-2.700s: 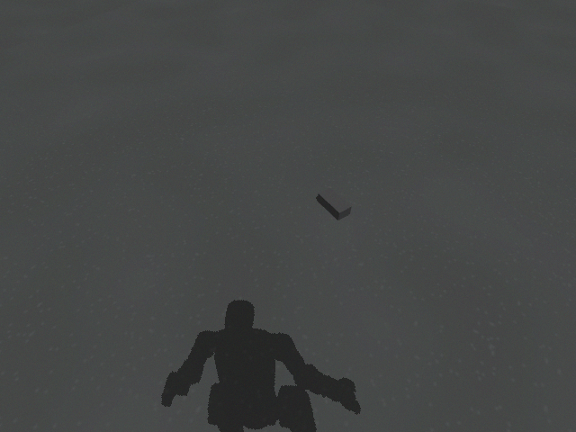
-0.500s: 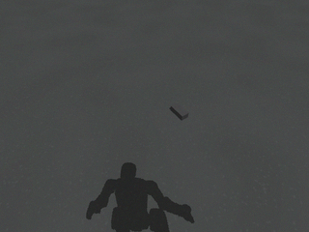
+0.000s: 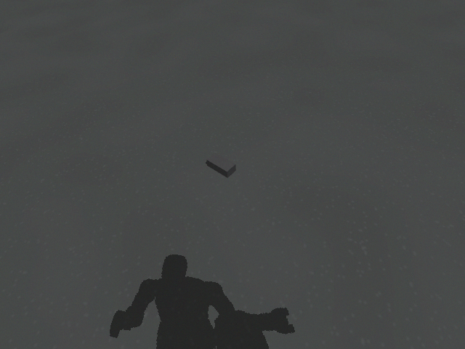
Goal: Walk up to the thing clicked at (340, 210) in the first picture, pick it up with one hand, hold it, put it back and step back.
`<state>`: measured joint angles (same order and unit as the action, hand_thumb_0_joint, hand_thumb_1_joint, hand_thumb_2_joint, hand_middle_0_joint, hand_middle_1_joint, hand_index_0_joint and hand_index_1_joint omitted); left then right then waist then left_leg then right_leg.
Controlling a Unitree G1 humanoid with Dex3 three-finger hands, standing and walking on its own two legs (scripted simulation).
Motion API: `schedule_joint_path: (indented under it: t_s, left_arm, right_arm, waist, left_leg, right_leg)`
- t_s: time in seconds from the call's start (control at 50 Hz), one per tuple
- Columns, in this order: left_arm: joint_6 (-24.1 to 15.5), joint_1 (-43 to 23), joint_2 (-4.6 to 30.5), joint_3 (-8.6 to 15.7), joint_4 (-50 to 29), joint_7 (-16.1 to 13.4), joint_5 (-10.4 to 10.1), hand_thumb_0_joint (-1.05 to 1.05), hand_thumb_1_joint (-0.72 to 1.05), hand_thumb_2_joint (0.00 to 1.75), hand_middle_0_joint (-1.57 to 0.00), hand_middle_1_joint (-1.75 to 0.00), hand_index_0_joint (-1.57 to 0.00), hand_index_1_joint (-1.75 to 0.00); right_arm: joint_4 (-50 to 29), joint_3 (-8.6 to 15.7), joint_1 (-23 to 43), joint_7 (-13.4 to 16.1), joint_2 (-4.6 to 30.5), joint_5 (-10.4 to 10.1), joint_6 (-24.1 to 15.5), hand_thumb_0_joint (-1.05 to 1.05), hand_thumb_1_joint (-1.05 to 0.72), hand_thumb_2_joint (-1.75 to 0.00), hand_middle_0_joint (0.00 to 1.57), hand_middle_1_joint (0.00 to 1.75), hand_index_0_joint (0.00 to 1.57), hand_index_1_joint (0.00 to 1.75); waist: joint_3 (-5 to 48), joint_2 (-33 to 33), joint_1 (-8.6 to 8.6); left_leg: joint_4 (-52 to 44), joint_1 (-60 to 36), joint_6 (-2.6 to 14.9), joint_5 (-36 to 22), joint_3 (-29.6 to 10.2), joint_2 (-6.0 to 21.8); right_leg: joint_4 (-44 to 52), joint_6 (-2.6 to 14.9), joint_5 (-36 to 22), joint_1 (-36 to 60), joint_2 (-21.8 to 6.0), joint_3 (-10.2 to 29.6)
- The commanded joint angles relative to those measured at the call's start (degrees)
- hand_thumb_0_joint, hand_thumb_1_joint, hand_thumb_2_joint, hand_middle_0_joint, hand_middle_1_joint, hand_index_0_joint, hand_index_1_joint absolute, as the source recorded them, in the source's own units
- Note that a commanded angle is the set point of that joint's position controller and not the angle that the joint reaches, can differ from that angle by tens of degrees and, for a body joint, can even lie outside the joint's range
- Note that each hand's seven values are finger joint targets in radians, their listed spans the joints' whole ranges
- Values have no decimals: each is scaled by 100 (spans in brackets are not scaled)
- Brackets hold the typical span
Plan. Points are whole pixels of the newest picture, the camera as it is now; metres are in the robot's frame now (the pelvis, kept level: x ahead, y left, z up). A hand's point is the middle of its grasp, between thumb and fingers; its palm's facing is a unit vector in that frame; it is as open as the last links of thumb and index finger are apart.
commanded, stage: walk up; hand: left
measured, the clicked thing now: (221, 165) +1.24 +0.12 -0.74
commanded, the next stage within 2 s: none
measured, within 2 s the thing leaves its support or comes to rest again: neither
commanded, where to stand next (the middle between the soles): +0.77 +0.18 m, yaw -40 degrees
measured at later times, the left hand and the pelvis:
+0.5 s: hand (99, 273) +0.32 +0.33 -0.14, palm faces -0.27 -0.83 -0.48, open 7.4 cm; pelvis +0.22 +0.05 -0.02, yaw -14 degrees
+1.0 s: hand (132, 173) +0.62 +0.31 -0.11, palm faces -0.37 -0.76 -0.54, open 7.4 cm; pelvis +0.42 +0.08 -0.02, yaw -25 degrees
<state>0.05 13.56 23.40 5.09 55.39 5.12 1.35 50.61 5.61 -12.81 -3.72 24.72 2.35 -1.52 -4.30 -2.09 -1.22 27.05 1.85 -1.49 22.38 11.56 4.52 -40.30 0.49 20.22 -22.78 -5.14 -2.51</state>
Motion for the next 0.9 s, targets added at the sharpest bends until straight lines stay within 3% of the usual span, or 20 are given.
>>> schedule_joint_path:
  t_s: [0.0, 0.02, 0.04, 0.08, 0.18, 0.36, 0.42, 0.46, 0.48, 0.5, 0.52, 0.56, 0.62, 0.7, 0.78, 0.8, 0.82, 0.84, 0.86, 0.88]
  left_arm:
    - [-302, 1463, 1369, 465, -197, -215, -24, 0, 90, 90, -20, -30, -20, -30]
    - [-342, 2009, 2033, 657, -216, -364, -8, 0, 90, 90, -20, -30, -20, -30]
    - [-321, 1710, 2346, 642, -462, -382, -89, 0, 90, 90, -20, -30, -20, -30]
    - [-291, 629, 2005, 510, -771, -476, -218, 0, 90, 90, -20, -30, -20, -30]
    - [-555, 338, 1539, 327, -945, -540, -189, 0, 90, 90, -20, -30, -20, -30]
    - [-731, 744, 1871, 438, -1083, -645, -95, 0, 90, 90, -20, -30, -20, -30]
    - [-717, 446, 1902, 399, -1210, -723, -55, 0, 90, 90, -20, -30, -20, -30]
    - [-657, 534, 1629, 278, -1236, -763, -52, 0, 90, 90, -20, -30, -20, -30]
    - [-651, 894, 1079, 90, -1221, -772, -104, 0, 90, 90, -20, -30, -20, -30]
    - [-629, 1040, 947, 18, -1224, -837, -274, 0, 90, 90, -20, -30, -20, -30]
    - [-623, 1031, 1272, 15, -1039, -884, -201, 0, 90, 90, -20, -30, -20, -30]
    - [-623, 938, 1567, 107, -796, -760, -296, 0, 90, 90, -20, -30, -20, -30]
    - [-572, 946, 1381, 90, -648, -647, -296, 0, 90, 90, -20, -30, -20, -30]
    - [-584, 443, 1219, 71, -925, -658, -242, 0, 90, 90, -20, -30, -20, -30]
    - [-630, 1209, 1197, 186, -724, -731, -209, 0, 90, 90, -20, -30, -20, -30]
    - [-655, 1685, 1502, 342, -611, -803, -168, 0, 90, 90, -20, -30, -20, -30]
    - [-684, 2064, 1913, 486, -630, -891, -100, 0, 90, 90, -20, -30, -20, -30]
    - [-713, 1764, 2265, 481, -968, -949, -80, 0, 90, 90, -20, -30, -20, -30]
    - [-652, 1411, 2250, 449, -1093, -973, -182, 0, 90, 90, -20, -30, -20, -30]
    - [-654, 1178, 2127, 433, -1153, -980, -222, 0, 90, 90, -20, -30, -20, -30]
  right_arm:
    - [-902, 221, 927, 52, 1048, -63, -100, 0, -90, -90, 20, 30, 20, 30]
    - [-1080, 39, 820, -13, 557, -127, -102, 0, -90, -90, 20, 30, 20, 30]
    - [-1255, 102, 946, -25, 929, -129, -52, 0, -90, -90, 20, 30, 20, 30]
    - [-1009, 144, 891, -59, 1165, -161, -29, 0, -90, -90, 20, 30, 20, 30]
    - [-722, 243, -127, -128, 1111, -53, 102, 0, -90, -90, 20, 30, 20, 30]
    - [-1376, 340, 672, -279, 1069, 80, 40, 0, -90, -90, 20, 30, 20, 30]
    - [-1268, 407, 74, -258, 1096, 62, 4, 0, -90, -90, 20, 30, 20, 30]
    - [-987, 554, -924, -189, 1352, 93, -50, 0, -90, -90, 20, 30, 20, 30]
    - [-906, 710, -1540, -115, 1738, 186, -100, 0, -90, -90, 20, 30, 20, 30]
    - [-1060, 741, -1224, -65, 2106, 13, -137, 0, -90, -90, 20, 30, 20, 30]
    - [-1106, 766, -713, -67, 2078, -133, -117, 0, -90, -90, 20, 30, 20, 30]
    - [-1278, 552, -330, -41, 1522, -98, -88, 0, -90, -90, 20, 30, 20, 30]
    - [-1224, 399, -389, -17, 1283, -75, -145, 0, -90, -90, 20, 30, 20, 30]
    - [-1331, 337, -662, -6, 1270, 39, -90, 0, -90, -90, 20, 30, 20, 30]
    - [-1632, 231, -22, -33, 1135, 5, 50, 0, -90, -90, 20, 30, 20, 30]
    - [-1701, 133, -51, -43, 887, -21, 67, 0, -90, -90, 20, 30, 20, 30]
    - [-1741, 33, -270, -39, 581, -17, 78, 0, -90, -90, 20, 30, 20, 30]
    - [-1728, 17, -635, -31, 653, 28, 179, 0, -90, -90, 20, 30, 20, 30]
    - [-1654, 235, -507, 8, 1267, 60, 293, 0, -90, -90, 20, 30, 20, 30]
    - [-1560, 280, -374, 38, 1376, 39, 316, 0, -90, -90, 20, 30, 20, 30]
  waist:
    - [896, 822, 1072]
    - [731, 2513, 1271]
    - [804, 1924, 1019]
    - [170, 544, 551]
    - [-365, 662, 35]
    - [-207, 781, 176]
    - [226, 980, -190]
    - [637, 175, -715]
    - [902, -1130, -985]
    - [813, -2275, -646]
    - [607, -1551, -337]
    - [262, -652, -157]
    - [324, -993, -136]
    - [332, -926, -298]
    - [614, -321, 313]
    - [873, 285, 584]
    - [912, 1442, 759]
    - [874, 1315, 417]
    - [722, 641, 398]
    - [353, 390, 310]
  left_leg:
    - [2567, 2085, 650, -1521, 123, 380]
    - [4086, 3573, 295, 867, -117, -456]
    - [4679, 4024, 136, 1282, -1298, -535]
    - [4498, 4105, 164, 396, -1825, 177]
    - [3335, 3186, 39, -847, -1633, 294]
    - [1596, 3030, 44, -1385, -1573, 379]
    - [1218, 1776, 235, -993, -1238, 237]
    - [496, 234, 419, -633, -1064, -183]
    - [46, -605, 652, 426, -2267, 527]
    - [-1186, -785, 1134, 667, -4776, 1923]
    - [-1502, 150, 1345, 1299, -5057, 2017]
    - [-1051, 895, 1290, 805, -3299, 1480]
    - [-823, 909, 1278, -882, -2008, 1014]
    - [-543, 635, 1732, -2564, -1686, 1330]
    - [630, 1662, 1200, -1927, -820, 805]
    - [1562, 2441, 897, -1556, -642, 560]
    - [2939, 3479, 576, 378, -510, -49]
    - [3932, 4055, 283, 979, -1204, -264]
    - [4396, 4084, 246, 1133, -1707, -34]
    - [4396, 4165, 205, 967, -1830, 176]
  right_leg:
    - [946, 294, -392, 3005, 567, -229]
    - [2168, 732, 822, 3433, -683, 2417]
    - [3081, 1512, 1584, 2890, -1704, 5207]
    - [2972, 1477, 2178, 2388, -1459, 4212]
    - [2912, 917, 918, 772, -586, 2300]
    - [2092, 944, 32, 853, -449, 1873]
    - [1365, 829, -1647, 669, -609, 1772]
    - [-678, 567, -2201, 221, -171, 1306]
    - [-2476, 304, -1524, -776, 357, 992]
    - [-3314, 231, 1077, -2107, 1094, 351]
    - [-3815, 339, 890, -1737, 548, 770]
    - [-3331, 300, 218, -1327, 276, 713]
    - [-2167, 172, 143, -879, 138, 358]
    - [-823, 99, 300, -575, 138, -32]
    - [680, 234, -1274, 1408, 476, -312]
    - [861, 296, -1187, 2488, 365, 118]
    - [1641, 572, -188, 3129, -561, 1818]
    - [2194, 1116, 338, 2882, -1897, 4093]
    - [2245, 1726, 1002, 2315, -2152, 4553]
    - [2139, 1683, 662, 1960, -1890, 3988]
